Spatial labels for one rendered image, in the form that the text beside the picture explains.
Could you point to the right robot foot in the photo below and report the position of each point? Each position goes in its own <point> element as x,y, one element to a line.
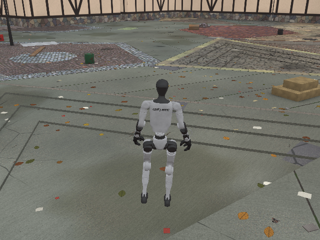
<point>166,201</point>

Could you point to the robot left upper arm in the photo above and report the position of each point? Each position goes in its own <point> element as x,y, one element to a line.
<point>143,112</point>

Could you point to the robot right hand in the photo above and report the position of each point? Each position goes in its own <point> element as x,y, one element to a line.
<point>187,143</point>

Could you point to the right robot forearm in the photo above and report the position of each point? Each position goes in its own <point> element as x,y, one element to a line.
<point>184,133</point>

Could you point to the left robot forearm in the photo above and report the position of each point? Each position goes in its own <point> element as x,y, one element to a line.
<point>138,130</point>

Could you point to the robot head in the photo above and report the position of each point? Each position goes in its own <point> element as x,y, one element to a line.
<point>161,87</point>

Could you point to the robot left hand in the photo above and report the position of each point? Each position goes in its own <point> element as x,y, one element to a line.
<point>140,138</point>

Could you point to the robot right upper arm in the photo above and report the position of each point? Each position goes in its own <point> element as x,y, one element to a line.
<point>179,115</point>

